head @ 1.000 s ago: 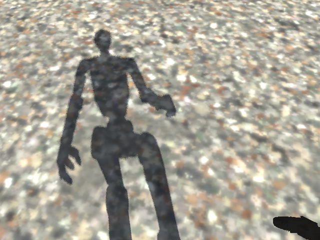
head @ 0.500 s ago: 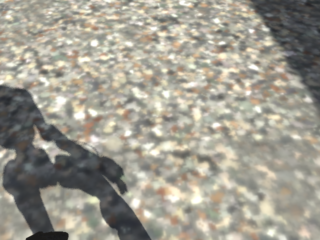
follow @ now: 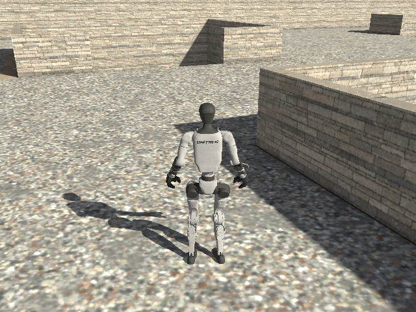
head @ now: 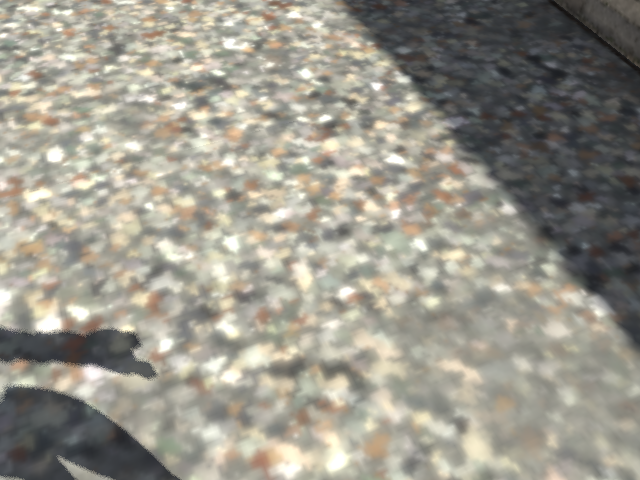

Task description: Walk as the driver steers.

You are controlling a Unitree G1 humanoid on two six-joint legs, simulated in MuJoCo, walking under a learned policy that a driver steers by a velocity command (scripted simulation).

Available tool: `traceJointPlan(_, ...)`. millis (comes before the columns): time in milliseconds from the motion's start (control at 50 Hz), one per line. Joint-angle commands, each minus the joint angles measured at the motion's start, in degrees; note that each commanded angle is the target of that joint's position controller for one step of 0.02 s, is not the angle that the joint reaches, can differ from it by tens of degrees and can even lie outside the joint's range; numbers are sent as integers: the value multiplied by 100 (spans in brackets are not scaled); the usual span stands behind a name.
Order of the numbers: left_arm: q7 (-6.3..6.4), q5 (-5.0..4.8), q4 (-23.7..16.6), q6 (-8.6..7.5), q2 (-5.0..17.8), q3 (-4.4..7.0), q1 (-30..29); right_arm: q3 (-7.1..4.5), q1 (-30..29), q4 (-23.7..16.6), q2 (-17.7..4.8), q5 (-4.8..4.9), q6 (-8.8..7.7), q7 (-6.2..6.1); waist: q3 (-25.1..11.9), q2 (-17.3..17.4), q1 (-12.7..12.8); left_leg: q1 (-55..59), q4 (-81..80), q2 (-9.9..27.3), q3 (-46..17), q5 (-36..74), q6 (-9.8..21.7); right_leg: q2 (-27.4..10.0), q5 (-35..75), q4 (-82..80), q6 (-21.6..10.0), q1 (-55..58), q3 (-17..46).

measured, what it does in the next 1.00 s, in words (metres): steps on the spot: right foot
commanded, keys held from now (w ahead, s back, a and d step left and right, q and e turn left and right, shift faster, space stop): no key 1.00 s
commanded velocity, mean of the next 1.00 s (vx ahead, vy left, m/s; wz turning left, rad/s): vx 0.01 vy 0.00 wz -0.11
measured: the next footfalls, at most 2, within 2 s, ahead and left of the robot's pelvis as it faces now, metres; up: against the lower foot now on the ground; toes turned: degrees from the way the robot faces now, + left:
right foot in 0.32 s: +0.03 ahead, -0.13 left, +0.00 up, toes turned +0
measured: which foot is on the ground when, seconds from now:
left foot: down 0.00-1.00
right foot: down 0.00-0.00, up 0.02-0.30, down 0.32-1.00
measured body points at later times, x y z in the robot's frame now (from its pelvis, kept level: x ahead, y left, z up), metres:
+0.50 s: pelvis +0.01 -0.02 +0.01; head +0.02 -0.03 +0.46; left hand +0.17 +0.23 -0.10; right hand +0.10 -0.29 -0.12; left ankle +0.04 +0.13 -0.73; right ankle -0.01 -0.13 -0.73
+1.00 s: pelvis +0.02 -0.02 +0.01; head +0.02 -0.02 +0.46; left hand +0.11 +0.23 -0.13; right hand +0.06 -0.30 -0.13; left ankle +0.04 +0.14 -0.73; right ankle -0.01 -0.13 -0.73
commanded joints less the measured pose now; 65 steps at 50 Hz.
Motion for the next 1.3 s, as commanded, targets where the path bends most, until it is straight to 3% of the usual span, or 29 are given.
traceJointPlan(20,19,-9,-540,-80,420,94,249,-337,226,-263,-1391,-268,-16,-3,-534,1827,188,1218,-1228,2243,-2363,2429,1558,142,-2294,1475,83,-964,-277)
traceJointPlan(40,10,98,-429,-143,892,208,312,-272,169,-391,-1051,-215,-25,-12,-627,1475,14,1154,-1176,2499,-2608,2566,1973,-184,-2500,2742,338,-1083,-131)
traceJointPlan(60,-4,32,-290,-134,1033,284,333,-215,36,-452,-838,-133,-20,-33,-594,1006,25,1140,-1017,2176,-1998,2543,1793,-235,-2150,3240,424,-1097,-91)
traceJointPlan(80,22,18,-152,-75,893,272,373,-192,-104,-465,-749,-59,-4,-34,-511,750,84,1155,-900,1796,-1494,2381,1512,-269,-1889,3407,530,-1114,-133)
traceJointPlan(100,42,40,-140,-26,771,237,323,-169,-132,-448,-697,23,11,-38,-445,741,46,1226,-858,1677,-1305,2355,1410,-302,-1674,3470,610,-1219,-121)
traceJointPlan(140,16,1,-145,9,426,117,221,-127,-64,-382,-633,21,69,-36,-432,830,17,1161,-885,1374,-829,2491,1349,-326,-1438,3014,713,-910,-370)
traceJointPlan(200,-23,16,-220,-17,131,-35,-65,-128,-43,-328,-655,1,145,-33,-574,1199,-128,1235,-833,1205,-509,2412,1302,-650,-1323,1402,764,-150,-830)
traceJointPlan(240,-54,-15,-207,-28,197,-36,-155,-162,176,-242,-813,27,190,-18,-583,1362,-278,1282,-809,1301,-646,2327,1377,-703,-1102,551,728,267,-1014)
traceJointPlan(260,-63,-23,-133,-32,246,-16,-53,-158,187,-213,-843,60,200,-9,-560,1325,-228,1241,-746,1293,-665,2191,1354,-695,-725,-16,666,524,-1080)
traceJointPlan(300,-77,30,30,-45,309,-2,149,-97,341,-105,-734,132,163,13,-443,1090,-100,867,-681,1154,-604,1694,1051,-705,494,-1436,401,1345,-1066)
traceJointPlan(320,-41,86,-15,-45,531,19,159,-45,494,-59,-640,58,87,44,-581,727,-170,461,-594,1051,-511,1151,696,-1134,1169,-1348,212,1963,-576)
traceJointPlan(340,13,143,-45,-18,939,89,176,21,643,-91,-463,-124,-13,114,-772,-333,-405,114,-157,583,-10,271,346,-1817,2385,-953,-121,2282,56)
traceJointPlan(360,-54,191,49,-45,553,-13,-58,72,513,-71,-275,-114,-41,105,-763,-857,-420,603,-453,432,260,-350,68,-1884,1445,-1004,-448,1412,66)
traceJointPlan(380,-116,199,-1,-99,262,-75,-209,39,217,-24,-495,-127,-30,86,-506,-526,-263,770,-420,396,300,-67,-83,-1564,619,-1084,-337,1180,-88)
traceJointPlan(400,-127,232,84,-142,242,-86,-119,18,74,4,-536,-101,-10,66,-391,-423,-168,773,-375,358,336,119,-99,-1405,341,-1118,-189,1074,-189)
traceJointPlan(460,-116,172,229,-261,334,-97,-5,13,219,135,-532,-61,76,-7,-63,-446,-209,800,-425,393,291,306,-67,-1301,410,-1120,-49,825,-260)
traceJointPlan(720,-79,120,788,-326,195,-157,138,-17,395,832,-517,-11,112,-109,-61,-4,-183,1027,-539,410,303,554,-122,-1127,714,-1066,-25,925,-430)
traceJointPlan(980,-35,84,1481,-324,170,-203,323,-2,533,1310,-467,17,161,-181,13,34,-169,1036,-567,361,362,598,-57,-970,784,-1043,55,951,-660)
traceJointPlan(1300,13,63,2077,-316,85,-288,541,61,768,1627,-274,27,189,-208,140,87,-134,959,-576,285,413,507,4,-890,545,-1051,127,869,-810)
